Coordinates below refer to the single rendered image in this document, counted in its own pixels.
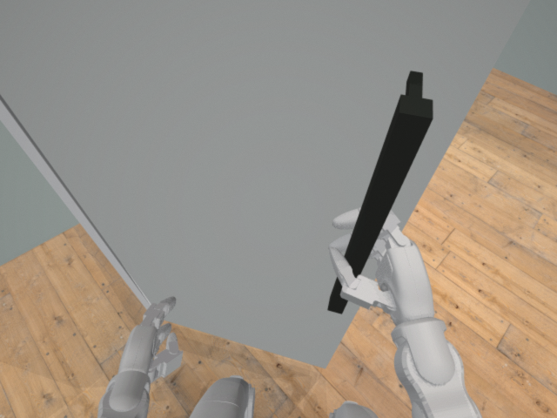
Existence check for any right robot hand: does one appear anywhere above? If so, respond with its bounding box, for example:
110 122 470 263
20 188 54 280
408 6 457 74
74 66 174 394
328 207 434 326

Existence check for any robot right forearm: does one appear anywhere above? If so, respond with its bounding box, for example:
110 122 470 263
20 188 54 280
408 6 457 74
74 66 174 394
391 318 482 418

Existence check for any fridge door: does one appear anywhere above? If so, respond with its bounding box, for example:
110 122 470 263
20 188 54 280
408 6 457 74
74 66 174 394
0 0 530 369

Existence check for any robot left forearm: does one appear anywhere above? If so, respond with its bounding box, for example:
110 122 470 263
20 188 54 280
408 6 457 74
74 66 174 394
97 370 151 418

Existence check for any left robot hand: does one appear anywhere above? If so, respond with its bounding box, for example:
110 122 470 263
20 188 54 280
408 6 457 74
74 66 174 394
118 296 183 383

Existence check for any handle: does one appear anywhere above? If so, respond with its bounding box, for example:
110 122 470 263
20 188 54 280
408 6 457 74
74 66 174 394
327 71 433 314

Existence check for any left robot thigh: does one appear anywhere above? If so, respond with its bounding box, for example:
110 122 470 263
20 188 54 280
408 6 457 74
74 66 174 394
189 377 255 418

